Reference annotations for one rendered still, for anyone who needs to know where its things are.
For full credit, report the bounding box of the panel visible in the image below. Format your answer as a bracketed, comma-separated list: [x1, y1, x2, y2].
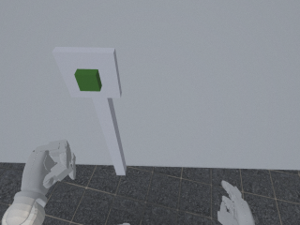
[52, 47, 127, 175]

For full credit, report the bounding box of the robot left hand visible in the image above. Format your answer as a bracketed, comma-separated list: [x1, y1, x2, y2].
[21, 139, 76, 195]

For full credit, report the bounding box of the robot left forearm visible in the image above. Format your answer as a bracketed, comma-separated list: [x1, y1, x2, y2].
[1, 189, 48, 225]

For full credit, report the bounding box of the button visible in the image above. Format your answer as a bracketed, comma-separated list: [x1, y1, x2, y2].
[74, 68, 102, 92]

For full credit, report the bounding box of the robot right hand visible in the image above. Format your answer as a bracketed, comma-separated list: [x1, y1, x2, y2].
[217, 180, 255, 225]

